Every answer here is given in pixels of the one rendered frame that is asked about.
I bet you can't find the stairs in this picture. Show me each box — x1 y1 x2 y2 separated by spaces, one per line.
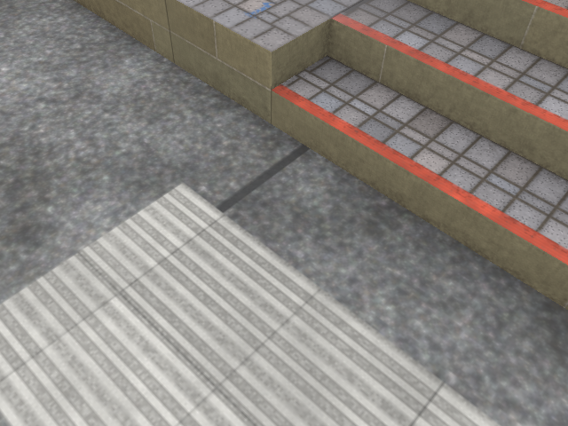
271 0 568 310

